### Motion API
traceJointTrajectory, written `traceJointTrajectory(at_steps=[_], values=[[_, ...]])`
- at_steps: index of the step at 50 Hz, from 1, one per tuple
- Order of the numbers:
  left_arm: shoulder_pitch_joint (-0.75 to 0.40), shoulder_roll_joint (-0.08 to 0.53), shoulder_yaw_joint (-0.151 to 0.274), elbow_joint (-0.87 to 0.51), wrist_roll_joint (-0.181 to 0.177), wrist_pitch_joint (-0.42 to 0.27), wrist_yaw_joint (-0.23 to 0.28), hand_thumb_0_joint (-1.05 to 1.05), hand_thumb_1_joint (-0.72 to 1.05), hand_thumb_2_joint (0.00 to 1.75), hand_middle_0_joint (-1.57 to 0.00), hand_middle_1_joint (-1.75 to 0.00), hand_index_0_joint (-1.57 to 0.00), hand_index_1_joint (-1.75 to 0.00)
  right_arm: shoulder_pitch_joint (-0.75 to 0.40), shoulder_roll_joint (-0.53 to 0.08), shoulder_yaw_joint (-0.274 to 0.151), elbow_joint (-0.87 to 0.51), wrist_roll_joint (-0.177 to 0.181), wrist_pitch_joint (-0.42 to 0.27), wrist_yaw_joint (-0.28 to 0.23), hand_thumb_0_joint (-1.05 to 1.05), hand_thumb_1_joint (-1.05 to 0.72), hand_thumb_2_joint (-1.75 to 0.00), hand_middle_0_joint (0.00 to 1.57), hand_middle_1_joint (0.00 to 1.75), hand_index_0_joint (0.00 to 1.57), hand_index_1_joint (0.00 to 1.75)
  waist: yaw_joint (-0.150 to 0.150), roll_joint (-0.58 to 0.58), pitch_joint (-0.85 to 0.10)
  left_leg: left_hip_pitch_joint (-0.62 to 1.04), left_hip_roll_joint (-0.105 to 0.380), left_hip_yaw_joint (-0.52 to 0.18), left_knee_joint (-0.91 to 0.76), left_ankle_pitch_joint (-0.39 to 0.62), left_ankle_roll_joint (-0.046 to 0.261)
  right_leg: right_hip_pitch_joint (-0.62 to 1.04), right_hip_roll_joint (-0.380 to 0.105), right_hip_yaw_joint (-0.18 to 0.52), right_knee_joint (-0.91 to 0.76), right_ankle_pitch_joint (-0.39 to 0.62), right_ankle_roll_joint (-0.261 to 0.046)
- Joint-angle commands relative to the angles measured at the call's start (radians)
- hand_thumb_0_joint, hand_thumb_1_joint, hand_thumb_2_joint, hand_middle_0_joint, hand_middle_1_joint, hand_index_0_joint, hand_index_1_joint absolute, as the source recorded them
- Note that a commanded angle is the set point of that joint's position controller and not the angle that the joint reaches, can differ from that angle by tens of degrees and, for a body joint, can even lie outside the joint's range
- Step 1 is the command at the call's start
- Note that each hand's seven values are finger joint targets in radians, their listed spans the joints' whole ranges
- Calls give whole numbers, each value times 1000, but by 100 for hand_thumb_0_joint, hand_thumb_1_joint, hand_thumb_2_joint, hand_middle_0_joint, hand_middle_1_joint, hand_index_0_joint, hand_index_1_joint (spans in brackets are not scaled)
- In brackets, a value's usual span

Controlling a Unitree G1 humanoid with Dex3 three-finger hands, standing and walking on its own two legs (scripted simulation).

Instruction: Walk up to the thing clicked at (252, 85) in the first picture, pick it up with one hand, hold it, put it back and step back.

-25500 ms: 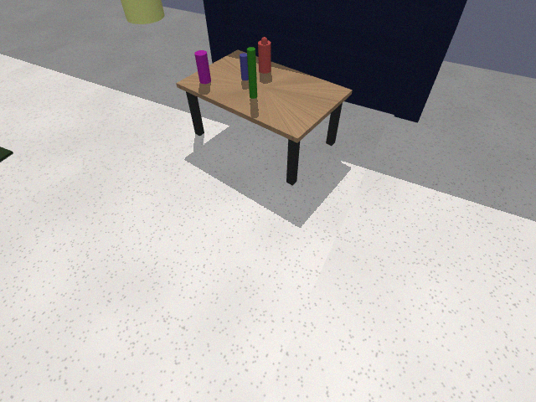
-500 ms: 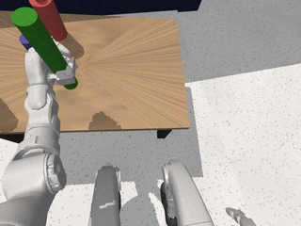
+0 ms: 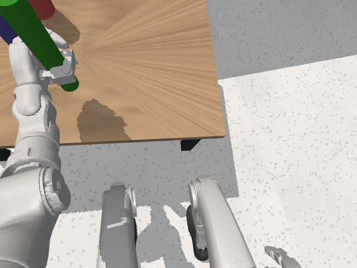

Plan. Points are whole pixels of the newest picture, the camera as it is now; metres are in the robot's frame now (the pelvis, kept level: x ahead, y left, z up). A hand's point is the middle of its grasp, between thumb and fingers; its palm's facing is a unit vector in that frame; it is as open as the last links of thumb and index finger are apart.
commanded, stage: lower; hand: left
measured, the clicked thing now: (47, 52) +0.53 +0.22 +0.03
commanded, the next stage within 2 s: loosen in 0.74 s
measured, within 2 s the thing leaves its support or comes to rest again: rests again in 0.64 s
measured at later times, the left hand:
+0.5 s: hand (72, 68) +0.54 +0.20 -0.04, palm faces +0.16 -0.99 -0.02, open 5.2 cm
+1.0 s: hand (73, 71) +0.55 +0.21 -0.06, palm faces +0.16 -0.99 -0.01, open 5.1 cm
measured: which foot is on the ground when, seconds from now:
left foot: down 0.00-1.00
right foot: down 0.00-1.00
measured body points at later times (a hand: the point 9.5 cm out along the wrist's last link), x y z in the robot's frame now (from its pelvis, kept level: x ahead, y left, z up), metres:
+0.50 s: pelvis -0.01 +0.00 -0.05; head +0.21 +0.03 +0.34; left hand +0.53 +0.26 -0.04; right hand +0.03 -0.27 -0.17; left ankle +0.06 +0.13 -0.47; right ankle +0.07 -0.14 -0.47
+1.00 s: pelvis -0.01 +0.00 -0.08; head +0.21 +0.03 +0.31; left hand +0.53 +0.26 -0.06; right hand +0.02 -0.27 -0.20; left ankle +0.06 +0.13 -0.47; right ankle +0.07 -0.14 -0.47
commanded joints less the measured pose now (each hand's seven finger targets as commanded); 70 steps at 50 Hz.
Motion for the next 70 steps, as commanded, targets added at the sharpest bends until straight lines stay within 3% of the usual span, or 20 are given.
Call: traceJointTrajectory(at_steps=[1, 8, 10, 13, 18, 29, 36, 39, 42, 43, 45, 47, 50, 54, 55, 56, 59, 64, 66, 70], values=[[-470, 242, 8, -255, -3, -86, 7, 0, 60, 138, -148, -151, -147, -153, 186, -198, -69, -17, -2, -9, -13, 0, -91, -91, 20, 30, 20, 30, -5, 229, -701, 519, 3, 37, -190, 246, 47, 278, 3, -48, -171, 234, -90], [-483, 256, 23, -257, -11, -68, 12, 0, 58, 136, -144, -148, -143, -149, 196, -206, -64, -8, -3, -2, -16, 0, -91, -91, 20, 30, 20, 30, -12, 211, -728, 485, 2, 39, -120, 309, 53, 270, -2, -50, -117, 287, -84], [-510, 238, 2, -261, -6, -67, 10, 0, 58, 136, -145, -148, -144, -150, 193, -200, -63, -5, -5, -3, -15, 0, -91, -91, 20, 30, 20, 30, -28, 221, -705, 458, 1, 41, -111, 269, 53, 237, -1, -49, -112, 257, -84], [-488, 258, 23, -228, 3, -63, 13, 0, 59, 136, -144, -148, -143, -149, 189, -208, -64, -4, -6, 4, -16, 0, -91, -90, 20, 30, 20, 30, -22, 214, -674, 429, 1, 37, -110, 226, 49, 204, -3, -58, -92, 217, -86], [-491, 261, 32, -200, -1, -55, 9, 0, 60, 136, -145, -149, -144, -150, 195, -206, -56, -10, -6, 5, -15, 0, -91, -90, 20, 30, 20, 30, -30, 171, -685, 366, -4, 48, -68, 219, 58, 221, -1, -53, -76, 228, -80], [-552, 309, 34, -238, 13, -49, 5, 0, 59, 137, -145, -148, -143, -149, 190, -218, -58, -12, -10, 15, -13, 0, -90, -90, 20, 30, 20, 30, -27, 218, -691, 325, -5, 59, -23, 181, 53, 174, 2, -56, -25, 195, -82], [-542, 277, 16, -221, 12, -30, -4, 0, 61, 137, -143, -148, -143, -149, 194, -229, -61, -4, -7, 20, -15, 0, -90, -90, 20, 30, 20, 30, -29, 233, -687, 347, -4, 50, -11, 198, 48, 130, -2, -66, 5, 202, -87], [-562, 309, 35, -252, 8, -32, -2, 0, 60, 136, -144, -147, -143, -148, 197, -229, -61, -8, -5, 23, -15, 0, -90, -90, 20, 30, 20, 30, -27, 224, -694, 308, -9, 53, -2, 181, 50, 147, -2, -65, 11, 196, -84], [-544, 279, 26, -209, 6, -23, -3, 0, 59, 135, -142, -146, -142, -147, 196, -229, -57, -3, -5, 22, -16, 0, -90, -90, 20, 30, 20, 30, -38, 193, -660, 277, -10, 53, 15, 179, 54, 132, -3, -64, 14, 200, -82], [-540, 264, 11, -199, 7, -24, -8, 0, 53, 127, -148, -144, -149, -142, 190, -226, -56, -5, -7, 22, -15, 0, -92, -90, 20, 30, 20, 30, -42, 198, -658, 275, -10, 55, 18, 177, 54, 133, -3, -65, 19, 198, -82], [-536, 291, 33, -205, 5, -23, -8, 0, 43, 111, -138, -129, -140, -126, 193, -230, -64, -10, -4, 25, -17, 0, -92, -89, 20, 30, 20, 30, -32, 163, -666, 252, -13, 62, 23, 160, 59, 158, -1, -59, 4, 192, -77], [-534, 262, 25, -209, -6, -22, -12, 0, 34, 95, -132, -121, -134, -118, 197, -227, -62, -11, -3, 26, -14, 0, -92, -89, 20, 30, 20, 30, -26, 168, -672, 258, -13, 64, 21, 172, 56, 166, -1, -62, 14, 202, -78], [-558, 285, 24, -226, 2, -19, -11, 0, 18, 76, -125, -108, -127, -105, 194, -232, -64, -13, -3, 25, -14, 0, -92, -89, 20, 30, 20, 30, -31, 197, -673, 273, -11, 58, 18, 173, 53, 136, 0, -65, 23, 193, -83], [-532, 251, 11, -198, 3, -9, -11, 0, -3, 57, -100, -82, -100, -81, 187, -232, -65, -13, -1, 29, -15, 0, -92, -90, 20, 30, 20, 30, -35, 200, -645, 286, -10, 53, 7, 153, 49, 105, -3, -70, 22, 173, -86], [-538, 272, 27, -208, 2, -9, -8, 0, -6, 54, -95, -77, -95, -76, 188, -235, -65, -13, -1, 29, -16, 0, -92, -90, 20, 30, 20, 30, -30, 197, -649, 279, -10, 52, 9, 150, 50, 103, -3, -71, 25, 170, -84], [-537, 289, 34, -219, 3, -9, -6, 0, -8, 51, -92, -74, -92, -73, 188, -234, -65, -13, -1, 30, -17, 0, -92, -90, 20, 30, 20, 30, -23, 194, -662, 280, -10, 55, 14, 152, 51, 114, -2, -68, 24, 172, -84], [-527, 252, 19, -206, 0, -1, -9, 0, -12, 47, -85, -67, -84, -67, 189, -226, -63, -18, -1, 29, -17, 0, -92, -90, 20, 30, 20, 30, -35, 179, -650, 258, -12, 58, 19, 162, 54, 140, -4, -67, 20, 191, -80], [-519, 284, 39, -227, 6, 0, -4, 0, -15, 39, -74, -56, -72, -56, 192, -228, -66, -19, -3, 34, -17, 0, -93, -90, 20, 30, 20, 30, -18, 176, -679, 271, -11, 64, 30, 201, 58, 160, 0, -59, 17, 222, -78], [-515, 255, 29, -214, 7, 2, -6, 0, -15, 39, -69, -52, -67, -53, 188, -225, -65, -20, -3, 33, -16, 0, -93, -90, 20, 30, 20, 30, -31, 172, -658, 256, -11, 61, 26, 187, 58, 157, -2, -63, 20, 213, -79], [-533, 272, 27, -244, 9, -3, -6, 0, -17, 33, -60, -44, -58, -44, 194, -228, -65, -22, -3, 32, -17, 0, -92, -90, 20, 30, 20, 30, -32, 188, -660, 260, -10, 57, 20, 182, 55, 144, -2, -65, 23, 204, -81]])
